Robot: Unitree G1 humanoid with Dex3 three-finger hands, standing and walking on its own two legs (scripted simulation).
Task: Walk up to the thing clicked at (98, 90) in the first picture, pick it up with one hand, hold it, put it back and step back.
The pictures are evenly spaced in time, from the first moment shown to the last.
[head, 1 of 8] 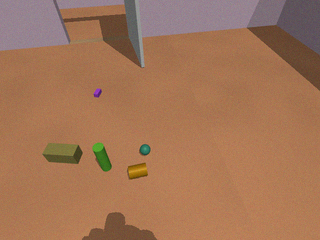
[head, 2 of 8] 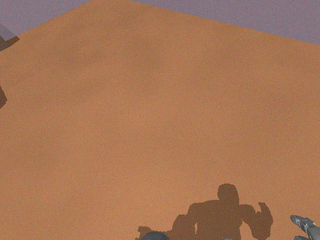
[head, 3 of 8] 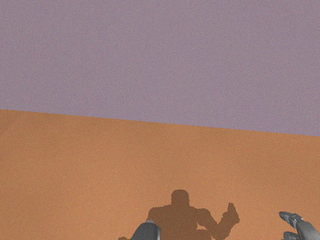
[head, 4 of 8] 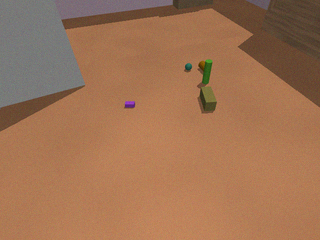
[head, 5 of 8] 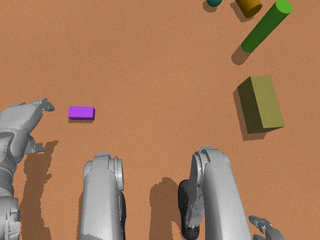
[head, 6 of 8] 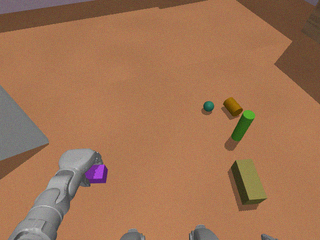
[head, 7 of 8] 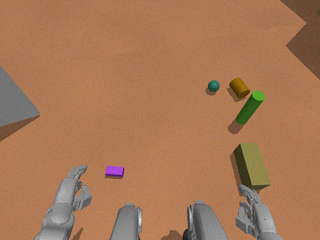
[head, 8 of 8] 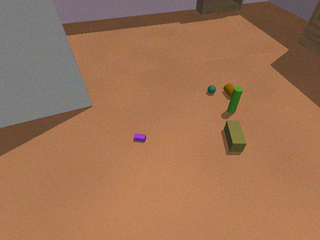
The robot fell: no
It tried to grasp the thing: yes
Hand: left
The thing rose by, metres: 0.68
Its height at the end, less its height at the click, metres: +0.00
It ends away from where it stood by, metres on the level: 0.02
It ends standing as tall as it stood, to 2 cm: yes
